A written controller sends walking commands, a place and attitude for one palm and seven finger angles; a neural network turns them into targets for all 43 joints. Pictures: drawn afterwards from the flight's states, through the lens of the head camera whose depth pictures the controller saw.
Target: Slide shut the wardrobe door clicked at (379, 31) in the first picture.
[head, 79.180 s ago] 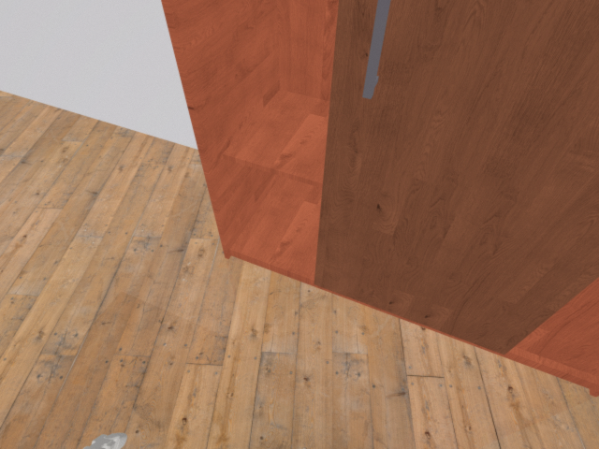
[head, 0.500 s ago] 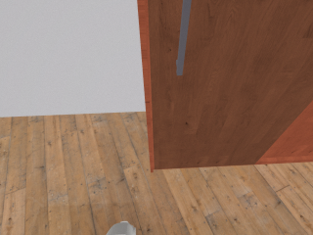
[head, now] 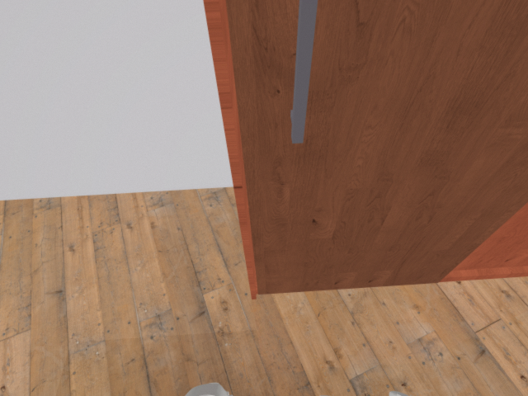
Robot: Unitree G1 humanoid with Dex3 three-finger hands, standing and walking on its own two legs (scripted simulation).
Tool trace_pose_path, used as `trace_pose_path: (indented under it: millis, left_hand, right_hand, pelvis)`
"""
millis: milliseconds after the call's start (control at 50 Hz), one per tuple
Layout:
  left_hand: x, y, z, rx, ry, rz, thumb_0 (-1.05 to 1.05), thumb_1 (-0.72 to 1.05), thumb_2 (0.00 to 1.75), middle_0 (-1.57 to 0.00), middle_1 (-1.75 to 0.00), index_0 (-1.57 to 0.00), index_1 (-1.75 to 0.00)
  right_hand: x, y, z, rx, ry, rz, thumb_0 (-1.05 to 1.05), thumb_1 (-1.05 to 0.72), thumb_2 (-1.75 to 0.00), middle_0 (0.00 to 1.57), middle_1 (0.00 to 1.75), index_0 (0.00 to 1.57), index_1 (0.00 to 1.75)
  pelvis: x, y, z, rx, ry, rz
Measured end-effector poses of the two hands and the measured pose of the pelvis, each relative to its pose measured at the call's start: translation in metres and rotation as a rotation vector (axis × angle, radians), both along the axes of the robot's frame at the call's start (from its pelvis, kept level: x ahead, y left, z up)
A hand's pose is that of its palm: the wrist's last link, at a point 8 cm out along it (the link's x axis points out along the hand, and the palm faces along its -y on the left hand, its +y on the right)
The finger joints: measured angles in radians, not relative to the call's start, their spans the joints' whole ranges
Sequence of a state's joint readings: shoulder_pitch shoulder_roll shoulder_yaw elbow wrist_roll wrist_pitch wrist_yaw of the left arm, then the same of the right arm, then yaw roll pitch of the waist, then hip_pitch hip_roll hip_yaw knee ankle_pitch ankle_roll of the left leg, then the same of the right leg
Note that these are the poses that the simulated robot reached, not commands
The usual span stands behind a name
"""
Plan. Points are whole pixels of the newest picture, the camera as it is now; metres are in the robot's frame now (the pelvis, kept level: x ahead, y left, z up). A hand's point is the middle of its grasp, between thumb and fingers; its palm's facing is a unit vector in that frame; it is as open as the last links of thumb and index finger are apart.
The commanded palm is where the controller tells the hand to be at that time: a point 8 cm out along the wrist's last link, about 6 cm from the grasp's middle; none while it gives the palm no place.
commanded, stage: come to a stop and stand still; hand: right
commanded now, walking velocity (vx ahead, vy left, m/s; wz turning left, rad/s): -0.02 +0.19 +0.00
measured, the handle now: (302, 32) +0.48 -0.02 +0.28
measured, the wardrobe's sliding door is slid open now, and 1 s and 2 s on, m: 0.00 0.00 0.00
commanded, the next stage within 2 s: look again from close up in 1.48 s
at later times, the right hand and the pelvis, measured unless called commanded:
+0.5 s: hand out of the picture +0.03 -0.16 -0.16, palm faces -0.03 +0.97 -0.24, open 7.4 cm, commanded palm none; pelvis -0.01 +0.02 +0.01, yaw +3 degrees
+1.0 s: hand out of the picture +0.01 -0.11 -0.16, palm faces +0.02 +0.98 -0.18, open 7.3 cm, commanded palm none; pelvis +0.02 +0.05 +0.01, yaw +2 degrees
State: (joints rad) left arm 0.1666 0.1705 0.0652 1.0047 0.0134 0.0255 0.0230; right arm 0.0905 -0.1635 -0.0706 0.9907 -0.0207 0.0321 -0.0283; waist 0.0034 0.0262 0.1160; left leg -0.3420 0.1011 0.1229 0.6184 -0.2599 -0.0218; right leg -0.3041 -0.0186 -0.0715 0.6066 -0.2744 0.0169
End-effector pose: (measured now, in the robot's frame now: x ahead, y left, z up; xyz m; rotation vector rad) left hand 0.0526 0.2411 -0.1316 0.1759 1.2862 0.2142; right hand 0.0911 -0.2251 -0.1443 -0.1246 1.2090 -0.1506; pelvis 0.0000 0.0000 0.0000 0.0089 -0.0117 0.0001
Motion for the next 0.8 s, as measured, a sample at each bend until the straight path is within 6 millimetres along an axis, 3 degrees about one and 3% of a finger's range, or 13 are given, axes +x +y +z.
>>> trace_pose_path:
  millis: [160,260,360,460,580,700,800]
  left_hand:
    - [0.026,-0.020,0.021,0.023,-0.072,-0.048,0.00,0.91,0.90,-0.20,-0.30,-0.20,-0.30]
    - [0.018,-0.023,0.023,0.004,-0.078,-0.024,0.00,0.90,0.90,-0.20,-0.30,-0.20,-0.30]
    - [-0.013,-0.005,0.015,-0.005,-0.025,0.022,0.00,0.91,0.90,-0.20,-0.30,-0.21,-0.30]
    - [-0.053,0.019,-0.006,-0.036,0.069,0.065,0.00,0.91,0.90,-0.20,-0.30,-0.20,-0.30]
    - [-0.088,0.026,-0.008,-0.062,0.154,0.084,0.01,0.91,0.90,-0.20,-0.30,-0.20,-0.30]
    - [-0.106,0.020,-0.007,-0.093,0.215,0.090,0.01,0.91,0.90,-0.20,-0.30,-0.20,-0.30]
    - [-0.105,0.014,-0.007,-0.117,0.240,0.086,0.01,0.91,0.90,-0.20,-0.30,-0.20,-0.30]
  right_hand:
    - [-0.036,-0.037,0.009,-0.033,0.106,-0.028,0.01,-0.91,-0.90,0.20,0.30,0.20,0.30]
    - [-0.061,-0.041,0.017,-0.049,0.190,-0.016,0.01,-0.91,-0.90,0.20,0.30,0.20,0.30]
    - [-0.067,-0.027,0.021,-0.056,0.207,0.015,0.01,-0.91,-0.90,0.20,0.30,0.20,0.30]
    - [-0.067,0.000,0.016,-0.074,0.160,0.036,0.01,-0.91,-0.90,0.20,0.30,0.20,0.30]
    - [-0.068,0.031,0.017,-0.050,0.158,0.046,0.01,-0.94,-0.90,0.20,0.30,0.20,0.30]
    - [-0.072,0.043,0.018,-0.040,0.179,0.037,0.02,-0.95,-0.90,0.20,0.30,0.20,0.30]
    - [-0.079,0.051,0.018,-0.030,0.210,0.021,0.01,-0.94,-0.90,0.20,0.30,0.20,0.30]
  pelvis:
    - [0.002,-0.014,0.014,0.012,0.019,0.027]
    - [0.002,-0.012,0.019,0.022,0.027,0.048]
    - [-0.005,-0.001,0.019,0.022,0.023,0.058]
    - [-0.012,0.020,0.008,-0.024,0.019,0.056]
    - [-0.009,0.033,0.012,-0.025,-0.005,0.040]
    - [-0.004,0.043,0.014,-0.023,-0.008,0.040]
    - [0.002,0.048,0.015,-0.023,-0.003,0.038]
